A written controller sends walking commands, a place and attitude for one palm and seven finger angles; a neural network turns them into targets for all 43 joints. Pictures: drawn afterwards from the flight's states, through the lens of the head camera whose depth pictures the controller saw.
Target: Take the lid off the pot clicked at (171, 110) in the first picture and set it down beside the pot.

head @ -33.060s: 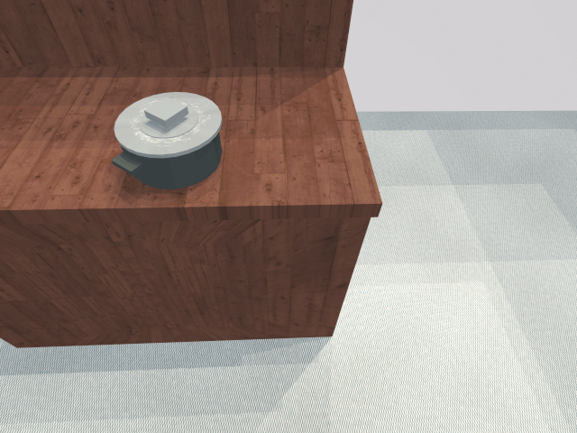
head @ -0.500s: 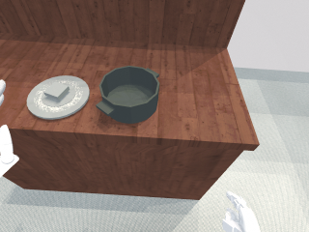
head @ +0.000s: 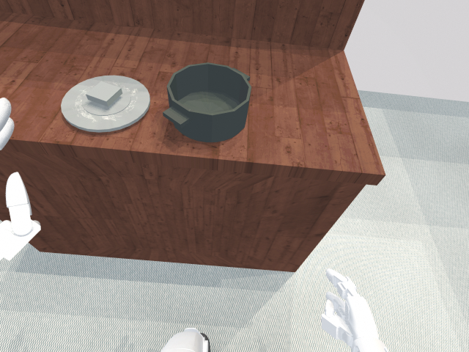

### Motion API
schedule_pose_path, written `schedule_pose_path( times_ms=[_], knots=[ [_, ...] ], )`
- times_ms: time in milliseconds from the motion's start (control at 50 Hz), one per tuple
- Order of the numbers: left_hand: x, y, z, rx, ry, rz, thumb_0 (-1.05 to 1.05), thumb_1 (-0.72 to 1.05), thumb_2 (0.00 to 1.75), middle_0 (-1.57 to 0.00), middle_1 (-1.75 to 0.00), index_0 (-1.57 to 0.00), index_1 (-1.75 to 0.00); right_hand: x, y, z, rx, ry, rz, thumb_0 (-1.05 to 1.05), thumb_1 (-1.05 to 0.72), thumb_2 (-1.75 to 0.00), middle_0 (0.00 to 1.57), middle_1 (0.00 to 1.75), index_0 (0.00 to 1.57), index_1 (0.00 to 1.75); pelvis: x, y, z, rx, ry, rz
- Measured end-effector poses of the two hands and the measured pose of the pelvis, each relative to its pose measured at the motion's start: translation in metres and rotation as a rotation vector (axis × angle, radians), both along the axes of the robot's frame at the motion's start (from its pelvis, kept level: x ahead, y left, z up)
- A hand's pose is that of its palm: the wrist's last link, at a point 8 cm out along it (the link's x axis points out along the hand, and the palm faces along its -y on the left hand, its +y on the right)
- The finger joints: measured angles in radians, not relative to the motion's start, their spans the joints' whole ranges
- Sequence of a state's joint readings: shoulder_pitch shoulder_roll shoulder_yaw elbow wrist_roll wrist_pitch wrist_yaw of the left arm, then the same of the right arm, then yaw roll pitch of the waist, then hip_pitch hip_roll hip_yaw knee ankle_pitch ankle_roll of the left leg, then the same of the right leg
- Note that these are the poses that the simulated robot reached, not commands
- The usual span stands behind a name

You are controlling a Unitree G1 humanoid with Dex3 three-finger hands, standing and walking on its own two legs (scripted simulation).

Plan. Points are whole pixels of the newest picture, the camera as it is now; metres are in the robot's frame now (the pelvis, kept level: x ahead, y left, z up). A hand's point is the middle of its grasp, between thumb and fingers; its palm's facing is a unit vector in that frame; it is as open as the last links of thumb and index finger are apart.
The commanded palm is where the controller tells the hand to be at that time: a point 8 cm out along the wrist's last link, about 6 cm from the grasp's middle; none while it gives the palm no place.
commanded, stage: step back with the hand held close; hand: left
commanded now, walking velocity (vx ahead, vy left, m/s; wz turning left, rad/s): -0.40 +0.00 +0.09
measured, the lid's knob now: (104, 93) +0.61 +0.35 +0.04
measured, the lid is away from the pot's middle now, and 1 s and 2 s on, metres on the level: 0.24 0.24 0.24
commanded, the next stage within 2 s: stop stepping back and stand still in 0.04 s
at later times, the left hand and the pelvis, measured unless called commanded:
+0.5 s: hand out of the picture +0.08 +0.27 +0.22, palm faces +0.48 -0.82 -0.31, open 7.5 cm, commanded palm +0.01 +0.30 +0.22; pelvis -0.10 +0.01 +0.00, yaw +3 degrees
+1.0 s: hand out of the picture +0.07 +0.27 +0.16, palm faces +0.39 -0.80 -0.45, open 7.4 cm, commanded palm none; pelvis -0.12 +0.01 +0.00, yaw +6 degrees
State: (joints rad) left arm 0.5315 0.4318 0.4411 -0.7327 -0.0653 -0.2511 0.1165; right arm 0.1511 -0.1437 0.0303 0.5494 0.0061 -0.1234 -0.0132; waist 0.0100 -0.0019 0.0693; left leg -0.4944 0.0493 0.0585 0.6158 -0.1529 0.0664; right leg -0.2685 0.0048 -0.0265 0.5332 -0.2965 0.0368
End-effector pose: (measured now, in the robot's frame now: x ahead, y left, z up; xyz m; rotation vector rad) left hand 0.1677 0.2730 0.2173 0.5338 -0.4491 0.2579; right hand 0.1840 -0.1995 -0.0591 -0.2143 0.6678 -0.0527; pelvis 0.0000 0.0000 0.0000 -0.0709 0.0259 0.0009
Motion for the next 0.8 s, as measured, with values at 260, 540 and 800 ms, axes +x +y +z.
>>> schedule_pose_path(
  times_ms=[260, 540, 800],
  knots=[
    [-0.093, -0.002, -0.016, -0.005, -0.006, 0.033, 0.01, 0.88, 0.9, -0.21, -0.31, -0.21, -0.3, -0.1, -0.061, -0.008, -0.075, 0.054, -0.136, 0.02, -0.91, -0.9, 0.2, 0.3, 0.21, 0.3, -0.06, -0.014, -0.015, 0.023, -0.052, 0.048],
    [-0.132, 0.036, 0.019, -0.023, -0.189, 0.052, 0.01, 0.88, 0.9, -0.2, -0.3, -0.21, -0.3, -0.159, -0.008, 0.014, -0.038, -0.019, -0.088, 0.02, -0.91, -0.9, 0.19, 0.3, 0.2, 0.3, -0.11, 0.018, 0.002, 0.017, -0.022, 0.062],
    [-0.152, 0.034, -0.004, 0.018, 0.059, 0.042, 0.01, 0.88, 0.9, -0.21, -0.3, -0.21, -0.3, -0.178, 0.003, -0.003, -0.013, 0.065, -0.092, 0.02, -0.9, -0.9, 0.2, 0.3, 0.21, 0.3, -0.13, 0.021, 0.001, 0.029, -0.026, 0.016]
  ],
)
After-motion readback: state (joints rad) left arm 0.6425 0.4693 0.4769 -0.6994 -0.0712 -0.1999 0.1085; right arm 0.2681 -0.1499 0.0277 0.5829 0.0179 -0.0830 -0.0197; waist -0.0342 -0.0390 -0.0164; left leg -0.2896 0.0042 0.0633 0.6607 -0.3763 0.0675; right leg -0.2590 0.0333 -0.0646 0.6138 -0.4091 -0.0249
